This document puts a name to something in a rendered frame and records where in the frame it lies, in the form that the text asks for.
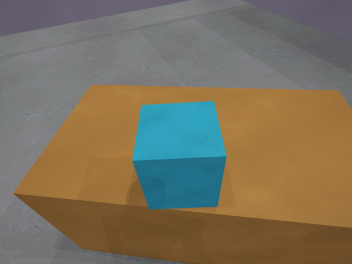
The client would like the pedestal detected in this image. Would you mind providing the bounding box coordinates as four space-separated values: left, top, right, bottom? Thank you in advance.
13 85 352 264

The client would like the carton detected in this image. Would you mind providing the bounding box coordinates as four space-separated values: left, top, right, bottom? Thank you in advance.
133 101 227 210

